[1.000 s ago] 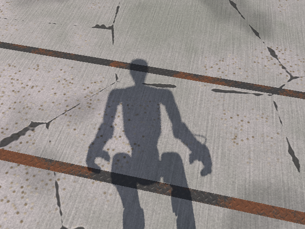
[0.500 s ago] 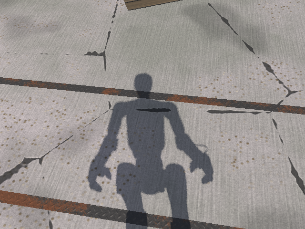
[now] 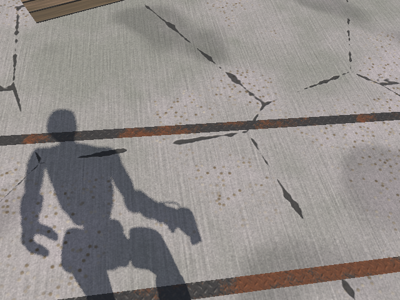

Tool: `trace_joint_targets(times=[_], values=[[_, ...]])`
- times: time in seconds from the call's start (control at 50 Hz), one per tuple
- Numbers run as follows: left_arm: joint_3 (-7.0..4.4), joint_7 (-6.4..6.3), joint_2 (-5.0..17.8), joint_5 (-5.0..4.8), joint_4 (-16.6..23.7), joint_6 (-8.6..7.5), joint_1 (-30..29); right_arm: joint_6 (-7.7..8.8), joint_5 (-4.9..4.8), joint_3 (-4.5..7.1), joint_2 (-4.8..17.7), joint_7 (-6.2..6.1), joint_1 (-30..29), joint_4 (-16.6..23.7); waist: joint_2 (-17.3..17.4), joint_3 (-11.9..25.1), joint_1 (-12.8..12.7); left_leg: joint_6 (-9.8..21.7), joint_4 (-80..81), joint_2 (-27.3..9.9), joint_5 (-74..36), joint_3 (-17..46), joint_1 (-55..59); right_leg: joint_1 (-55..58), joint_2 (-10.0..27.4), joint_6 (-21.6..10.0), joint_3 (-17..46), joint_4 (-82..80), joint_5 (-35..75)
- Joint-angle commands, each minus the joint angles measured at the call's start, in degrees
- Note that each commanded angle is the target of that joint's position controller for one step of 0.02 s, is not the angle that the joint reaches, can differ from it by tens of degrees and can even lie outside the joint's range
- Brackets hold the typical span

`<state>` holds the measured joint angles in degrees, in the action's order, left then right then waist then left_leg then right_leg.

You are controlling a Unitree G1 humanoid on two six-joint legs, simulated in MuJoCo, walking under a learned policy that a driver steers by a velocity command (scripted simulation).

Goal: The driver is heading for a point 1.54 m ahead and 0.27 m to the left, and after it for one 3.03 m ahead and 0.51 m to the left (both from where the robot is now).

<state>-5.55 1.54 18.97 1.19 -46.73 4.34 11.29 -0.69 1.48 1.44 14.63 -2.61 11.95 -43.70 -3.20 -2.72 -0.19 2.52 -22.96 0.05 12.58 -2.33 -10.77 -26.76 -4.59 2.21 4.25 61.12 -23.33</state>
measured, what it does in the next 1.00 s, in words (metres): walks ahead, turning left: right foot, then left foot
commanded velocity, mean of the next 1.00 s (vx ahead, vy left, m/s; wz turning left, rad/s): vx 0.21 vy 0.00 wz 0.29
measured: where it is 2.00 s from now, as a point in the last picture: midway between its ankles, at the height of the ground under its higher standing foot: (171, 254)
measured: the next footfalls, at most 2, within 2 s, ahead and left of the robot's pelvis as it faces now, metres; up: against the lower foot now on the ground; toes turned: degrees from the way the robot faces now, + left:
right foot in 0.24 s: +0.03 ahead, -0.12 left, +0.00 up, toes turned -1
left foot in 0.64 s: +0.30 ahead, +0.09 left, +0.00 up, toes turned +14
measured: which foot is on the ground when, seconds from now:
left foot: down 0.00-0.22, up 0.24-0.62, down 0.64-1.00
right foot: up 0.00-0.22, down 0.24-0.64, up 0.66-1.00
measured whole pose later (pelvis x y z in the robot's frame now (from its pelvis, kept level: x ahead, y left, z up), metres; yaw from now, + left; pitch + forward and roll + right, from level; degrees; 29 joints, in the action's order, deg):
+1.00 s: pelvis +0.21 +0.02 -0.01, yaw +23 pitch +1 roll -1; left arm -2.2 -0.5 15.4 2.6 -46.1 2.1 10.0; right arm -1.4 0.9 4.1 15.4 0.4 14.2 -45.4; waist -0.7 -2.0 1.7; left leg 7.4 -22.0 8.7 4.3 5.1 -18.2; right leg -30.0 2.7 3.0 3.3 53.8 -18.5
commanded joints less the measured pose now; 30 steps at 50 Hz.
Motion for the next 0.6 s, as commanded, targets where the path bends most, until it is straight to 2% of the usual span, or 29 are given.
trace_joint_targets(times=[0.02, 0.06, 0.08, 0.14, 0.16, 0.2, 0.22, 0.24, 0.26, 0.28, 0.3, 0.32, 0.36, 0.38, 0.44, 0.48, 0.52, 0.56, 0.6], values=[[-0.09, 0.70, 3.01, 0.08, 3.82, -0.15, -1.97, 0.97, 0.10, 2.52, 9.12, 0.27, 5.07, 1.53, 11.90, 3.97, 3.06, 9.47, 7.44, -13.84, -7.95, 11.94, 11.54, -6.30, 1.10, 0.66, -0.68, -3.91, -0.43], [0.30, 1.27, 2.89, 0.44, 4.59, -0.25, -4.22, 1.26, 0.21, 2.90, 9.85, 0.83, 6.15, 0.69, 13.35, 2.38, 4.13, 9.56, 11.11, -14.50, 8.78, 14.40, 11.33, -5.60, 1.46, -0.20, -0.90, -9.57, -0.83], [0.56, 1.45, 2.61, 0.54, 4.73, -0.45, -4.90, 1.46, 0.27, 3.02, 9.99, 1.13, 6.09, 0.36, 13.45, 1.29, 4.16, 9.47, 12.28, -14.67, 12.13, 14.68, 10.42, -4.32, 1.67, -0.74, -1.45, -12.66, -1.12], [1.88, 0.94, 0.49, 0.66, 3.78, -1.86, -4.82, 2.02, 0.48, 3.15, 9.89, 2.46, 6.90, -1.66, 12.56, -0.45, 3.48, 9.70, 12.87, -13.70, 10.86, 13.79, 5.14, 5.29, 1.68, -3.22, -5.05, -24.03, -4.49], [2.03, 0.57, 0.41, 0.50, 3.29, -2.47, -4.16, 1.94, 0.35, 3.36, 10.26, 2.89, 7.01, -2.24, 12.45, -0.73, 2.86, 9.86, 12.07, -13.08, 8.85, 13.60, 2.95, 9.37, 1.26, -4.08, -6.62, -28.43, -3.99], [2.32, -0.44, -0.69, 0.52, 0.24, -3.89, 2.74, 1.42, -0.85, 3.57, 10.13, 3.29, 5.46, -2.96, 9.71, -0.79, -1.82, 8.40, 6.42, -10.17, 5.36, 11.67, -4.78, 23.52, 0.34, -6.04, -9.24, -43.79, 8.39], [1.90, -1.19, 1.11, 0.73, -1.85, -4.81, 8.04, 1.66, -1.16, 3.07, 7.86, 3.17, 4.72, -2.61, 6.28, 1.74, -3.94, 6.19, 1.21, -7.85, 7.54, 9.79, -13.43, 35.76, 3.45, -6.60, -5.43, -45.06, 10.19], [1.20, -2.03, 5.47, 1.75, -2.76, -5.70, 14.67, 2.11, -1.23, 1.52, 2.22, 3.34, 1.92, -0.25, -5.66, 5.13, -7.23, 3.29, -14.75, -1.79, 16.79, 3.97, -23.66, 44.97, 18.22, -8.00, 11.76, -51.88, -5.52], [-0.61, -2.70, 12.89, 0.94, -2.76, -5.83, 14.86, 2.43, -0.78, 1.57, 2.66, 2.82, -0.71, 1.72, -9.87, 0.16, -7.86, 2.50, -23.96, 3.17, 19.96, 1.95, -33.91, 38.70, 28.37, -13.26, 25.39, -56.09, -14.38], [-0.15, -3.00, 9.97, 1.23, -2.90, -5.97, 12.39, 2.39, -0.54, 2.82, 7.50, 2.85, -1.96, 1.63, -4.57, -4.79, -6.58, 3.27, -30.07, -0.88, 16.42, 7.59, -34.16, 32.55, 28.07, -15.44, 23.38, -56.20, -16.25], [1.23, -2.80, 5.35, 0.76, -1.75, -6.53, 7.25, 2.44, -1.09, 3.39, 8.04, 3.63, 0.99, -0.33, -3.53, -6.63, -3.13, 3.13, -32.04, -1.62, 11.57, 8.71, -33.58, 30.90, 23.91, -13.42, 18.10, -56.84, -13.51], [1.91, -2.64, 2.88, 0.48, -0.89, -7.04, 4.10, 2.38, -1.15, 3.54, 7.74, 4.08, 3.84, -2.14, -3.93, -6.65, -1.15, 2.34, -32.47, -2.04, 8.09, 8.41, -32.42, 30.06, 21.05, -11.25, 12.25, -57.46, -7.18], [2.51, -2.82, 0.94, 0.48, -0.99, -8.26, 4.25, 1.91, 0.04, 3.52, 6.54, 4.76, 4.88, -3.62, -3.00, -4.52, -0.54, 0.88, -36.33, -2.26, 2.90, 6.49, -31.05, 29.97, 18.31, -10.17, 3.96, -56.57, 7.08], [2.50, -2.64, 0.93, 0.41, -1.58, -8.69, 5.43, 1.78, 0.25, 3.30, 5.34, 4.98, 4.42, -3.48, -2.27, -3.88, -0.55, 0.45, -37.84, -2.31, 1.36, 5.83, -31.63, 29.99, 17.88, -10.16, 1.24, -55.90, 12.37], [2.75, -2.50, 0.49, 0.08, -2.62, -9.15, 6.51, 1.52, 0.48, 2.83, 3.42, 5.33, 0.40, -1.23, -1.61, -5.02, -0.07, -1.59, -35.41, -2.43, -1.22, 2.64, -31.88, 27.31, 17.53, -10.90, -6.50, -52.16, 38.55], [3.00, -2.58, 0.27, -0.11, -2.83, -9.00, 5.58, 1.48, 0.50, 2.00, 1.81, 5.92, -2.67, 0.45, -2.94, -4.90, -0.13, -2.05, -27.56, -2.33, -5.15, -0.53, -27.10, 23.94, 15.77, -10.15, -11.23, -49.87, 45.81], [2.87, -2.95, 1.43, -0.36, -3.54, -8.83, 6.49, 1.38, 0.43, 1.34, 0.87, 6.62, -5.35, 1.92, -3.71, -4.22, -0.95, -1.09, -18.89, -1.48, -7.97, -2.99, -21.01, 22.60, 15.36, -9.39, -13.43, -47.27, 49.57], [2.42, -3.40, 3.24, -0.49, -4.17, -8.56, 7.36, 1.16, 0.65, 1.55, 1.85, 6.65, -3.71, 2.12, -3.93, -1.80, -0.32, 0.74, -15.19, 0.72, -6.94, -4.90, -16.36, 25.14, 16.38, -8.59, -13.83, -41.85, 58.19], [1.84, -3.86, 4.78, -0.62, -3.95, -8.04, 6.40, 1.36, 1.00, 2.35, 3.84, 6.09, 2.72, 0.75, -3.48, 2.42, 2.43, 3.39, -12.85, 3.49, -3.87, -5.37, -9.28, 26.11, 17.08, -7.83, -14.04, -30.82, 65.53]])
Keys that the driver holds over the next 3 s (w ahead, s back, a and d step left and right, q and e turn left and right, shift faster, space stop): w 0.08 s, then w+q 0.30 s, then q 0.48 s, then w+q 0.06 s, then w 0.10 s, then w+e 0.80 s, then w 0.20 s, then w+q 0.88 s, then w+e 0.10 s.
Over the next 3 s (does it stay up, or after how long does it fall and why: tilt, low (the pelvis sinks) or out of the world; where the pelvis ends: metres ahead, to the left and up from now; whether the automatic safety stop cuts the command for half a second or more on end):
stays up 1.13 0.20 0.00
